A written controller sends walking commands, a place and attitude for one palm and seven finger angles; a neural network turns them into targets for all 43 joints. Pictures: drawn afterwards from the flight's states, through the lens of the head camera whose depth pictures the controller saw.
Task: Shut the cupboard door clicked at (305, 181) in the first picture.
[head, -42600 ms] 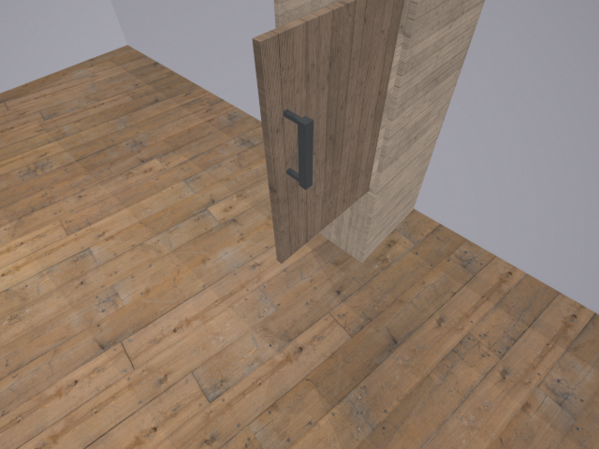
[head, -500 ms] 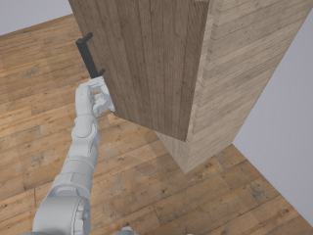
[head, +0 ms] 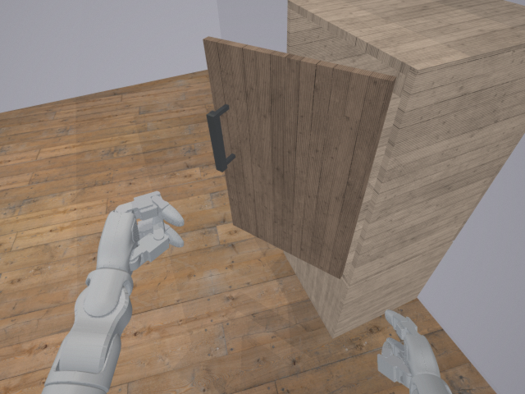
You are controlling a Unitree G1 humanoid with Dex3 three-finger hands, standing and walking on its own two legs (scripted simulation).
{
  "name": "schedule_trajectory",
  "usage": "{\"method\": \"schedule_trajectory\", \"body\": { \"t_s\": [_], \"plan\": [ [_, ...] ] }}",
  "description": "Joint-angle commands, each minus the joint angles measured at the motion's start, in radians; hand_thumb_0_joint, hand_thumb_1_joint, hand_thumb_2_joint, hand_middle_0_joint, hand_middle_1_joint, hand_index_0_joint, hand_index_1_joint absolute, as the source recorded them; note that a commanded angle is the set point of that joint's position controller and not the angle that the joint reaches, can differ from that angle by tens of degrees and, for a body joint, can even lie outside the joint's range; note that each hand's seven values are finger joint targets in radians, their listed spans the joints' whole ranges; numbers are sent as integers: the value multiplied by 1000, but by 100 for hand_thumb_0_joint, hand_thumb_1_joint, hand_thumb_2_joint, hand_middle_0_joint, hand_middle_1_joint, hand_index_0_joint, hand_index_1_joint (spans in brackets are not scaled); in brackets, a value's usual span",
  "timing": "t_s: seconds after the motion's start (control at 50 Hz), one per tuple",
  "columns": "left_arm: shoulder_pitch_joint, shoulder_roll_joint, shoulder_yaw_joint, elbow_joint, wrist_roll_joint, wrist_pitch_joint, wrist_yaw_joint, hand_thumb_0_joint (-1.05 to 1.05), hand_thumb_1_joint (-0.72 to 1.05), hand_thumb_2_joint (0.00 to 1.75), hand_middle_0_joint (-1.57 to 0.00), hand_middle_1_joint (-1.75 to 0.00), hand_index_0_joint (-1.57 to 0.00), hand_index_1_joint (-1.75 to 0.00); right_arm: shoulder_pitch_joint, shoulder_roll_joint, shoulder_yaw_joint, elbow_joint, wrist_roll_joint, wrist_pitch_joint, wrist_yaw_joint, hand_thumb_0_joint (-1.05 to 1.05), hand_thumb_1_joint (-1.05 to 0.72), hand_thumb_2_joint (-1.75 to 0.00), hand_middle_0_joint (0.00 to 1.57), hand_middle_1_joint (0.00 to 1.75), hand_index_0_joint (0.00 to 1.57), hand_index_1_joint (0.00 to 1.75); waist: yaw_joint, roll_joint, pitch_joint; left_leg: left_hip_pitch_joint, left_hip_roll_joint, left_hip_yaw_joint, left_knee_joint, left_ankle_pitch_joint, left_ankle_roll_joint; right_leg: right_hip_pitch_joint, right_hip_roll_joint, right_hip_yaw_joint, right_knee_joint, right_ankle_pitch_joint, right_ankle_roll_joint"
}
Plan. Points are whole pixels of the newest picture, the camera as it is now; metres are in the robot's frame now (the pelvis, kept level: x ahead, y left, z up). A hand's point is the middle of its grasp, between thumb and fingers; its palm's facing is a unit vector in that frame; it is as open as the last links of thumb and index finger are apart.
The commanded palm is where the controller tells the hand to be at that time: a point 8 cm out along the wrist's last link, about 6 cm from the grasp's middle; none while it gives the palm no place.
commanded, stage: draw the hand back to the body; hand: left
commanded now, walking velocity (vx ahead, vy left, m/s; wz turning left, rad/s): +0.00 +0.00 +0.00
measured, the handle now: (223, 138) +0.65 +0.15 +0.04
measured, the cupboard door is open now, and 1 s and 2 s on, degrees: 34 34 34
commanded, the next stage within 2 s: step back with the hand held close in 0.82 s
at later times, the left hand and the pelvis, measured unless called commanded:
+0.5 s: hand (35, 282) +0.19 +0.27 +0.17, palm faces +0.46 -0.76 -0.45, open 6.5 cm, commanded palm +0.15 +0.30 +0.18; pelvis +0.01 +0.00 +0.01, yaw +0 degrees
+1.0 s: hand (59, 266) +0.22 +0.26 +0.16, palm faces +0.44 -0.78 -0.44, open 7.4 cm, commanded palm +0.17 +0.29 +0.18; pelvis +0.03 -0.01 +0.00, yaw +0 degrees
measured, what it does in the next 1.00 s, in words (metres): stands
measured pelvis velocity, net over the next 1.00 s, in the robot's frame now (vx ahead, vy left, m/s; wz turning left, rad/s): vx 0.03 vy -0.01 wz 0.01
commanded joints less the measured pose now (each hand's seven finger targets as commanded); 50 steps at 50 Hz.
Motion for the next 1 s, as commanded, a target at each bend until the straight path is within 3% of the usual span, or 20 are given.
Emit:
{"method": "schedule_trajectory", "body": {
  "t_s": [0.0,0.06,0.08,0.1,0.18,0.26,0.28,0.34,0.38,0.4,0.42,0.44,0.5,0.56,0.68,0.76,0.92,0.94,0.96,0.98],
  "plan": [
    [-143,152,117,-347,-4,-42,18,0,90,90,-78,-93,-78,-93,-74,-89,-21,-134,-9,-47,-10,0,-90,-90,20,30,20,30,-10,2,-158,273,-9,-8,-105,117,38,-56,32,-37,-144,236,-20],
    [-75,161,135,-427,0,-35,26,0,90,90,-69,-84,-69,-84,-87,-89,-17,-135,-16,-59,-6,0,-90,-90,20,30,20,30,-6,10,-126,286,-6,-15,-126,124,33,-51,36,-44,-163,235,-21],
    [-37,195,174,-435,2,-33,30,0,90,90,-67,-81,-67,-81,-89,-96,-21,-130,-22,-66,-7,0,-90,-90,20,30,20,30,2,11,-120,287,-7,-12,-131,126,33,-45,38,-41,-179,236,-20],
    [-12,177,168,-449,0,-33,31,0,90,90,-64,-78,-64,-78,-90,-89,-15,-131,-21,-68,-6,0,-90,-90,20,30,20,30,0,18,-106,274,-7,-14,-139,110,30,-36,33,-45,-174,217,-21],
    [91,241,260,-493,0,-36,45,0,90,90,-53,-66,-53,-66,-99,-97,-23,-122,-28,-84,-9,0,-90,-90,20,30,20,30,14,-14,-88,271,-6,-13,-145,96,32,-29,34,-42,-198,201,-17],
    [187,250,306,-574,0,-52,55,0,90,90,-42,-54,-42,-54,-97,-91,-25,-117,-28,-107,-6,0,-90,-90,20,30,20,30,22,25,-99,269,-7,-14,-139,117,28,-12,29,-48,-181,214,-18],
    [235,285,349,-572,0,-53,59,0,90,90,-39,-51,-39,-51,-99,-98,-31,-112,-30,-116,-7,0,-90,-90,20,30,20,30,31,12,-92,262,-6,-12,-137,117,28,-13,31,-45,-193,213,-16],
    [314,290,389,-605,-3,-66,65,0,90,90,-31,-42,-31,-42,-92,-94,-36,-114,-27,-129,-8,0,-90,-90,20,30,20,30,36,-1,-91,250,-6,-5,-127,132,29,-7,26,-51,-176,227,-15],
    [376,332,451,-594,-5,-69,71,0,90,90,-25,-36,-25,-36,-95,-98,-44,-110,-26,-140,-11,0,-90,-90,20,30,20,30,46,-26,-58,233,-6,1,-122,123,30,-22,28,-47,-194,223,-12],
    [380,312,441,-618,-7,-75,69,0,90,90,-23,-33,-23,-33,-90,-94,-42,-115,-21,-141,-12,0,-90,-90,20,30,20,30,41,-1,-68,237,-7,4,-122,125,31,-14,24,-47,-181,221,-13],
    [404,325,464,-608,-10,-77,72,0,90,90,-20,-30,-20,-30,-90,-94,-44,-112,-21,-145,-15,0,-90,-90,20,30,20,30,44,-13,-44,228,-5,6,-121,114,30,-29,25,-48,-187,210,-11],
    [381,287,424,-599,-5,-78,69,0,90,90,-20,-30,-20,-30,-86,-96,-44,-109,-21,-149,-16,0,-90,-90,20,30,20,30,34,-8,-36,230,-9,9,-120,104,34,-41,24,-46,-188,201,-8],
    [333,256,380,-554,-1,-75,68,0,90,90,-20,-30,-20,-30,-78,-109,-50,-96,-23,-161,-20,0,-90,-90,20,30,20,30,19,-41,22,227,-8,8,-127,56,39,-81,21,-42,-208,144,-2],
    [314,275,391,-581,7,-82,76,0,90,90,-20,-30,-20,-30,-73,-112,-55,-95,-28,-171,-26,0,-90,-90,20,30,20,30,28,-27,-42,251,-15,11,-115,98,46,-52,19,-41,-187,190,-4],
    [354,330,453,-609,6,-91,81,0,90,90,-20,-30,-20,-30,-82,-103,-52,-91,-32,-180,-28,0,-90,-90,20,30,20,30,49,-13,-54,239,-17,14,-104,152,39,-22,20,-39,-186,258,-8],
    [366,302,438,-613,1,-87,75,0,90,90,-20,-30,-20,-30,-79,-92,-47,-100,-29,-171,-23,0,-90,-90,20,30,20,30,43,24,-42,240,-16,24,-98,183,35,-24,19,-42,-171,301,-9],
    [388,281,424,-592,-2,-72,65,0,90,90,-20,-30,-20,-30,-72,-94,-51,-109,-31,-152,-20,0,-90,-90,20,30,20,30,39,-24,-60,247,-11,34,-93,222,40,-13,17,-43,-166,366,1],
    [293,396,516,-655,7,-112,73,0,90,90,-20,-30,-20,-30,-64,-118,-57,-124,-30,-127,-16,0,-90,-90,20,30,20,30,0,-22,-32,187,8,24,-12,198,51,-89,-46,-3,-201,443,3],
    [374,352,482,-572,5,-118,69,0,90,90,-20,-30,-20,-30,-68,-105,-57,-103,-35,-112,-20,0,-90,-90,20,30,20,30,-6,-80,-50,179,1,23,21,196,52,-93,-69,-3,-194,503,4],
    [385,361,484,-583,11,-127,68,0,90,90,-20,-30,-20,-30,-68,-110,-63,-108,-37,-99,-21,0,-90,-90,20,30,20,30,-5,-98,-52,164,-5,27,37,210,49,-89,-78,-4,-184,590,8]
  ]
}}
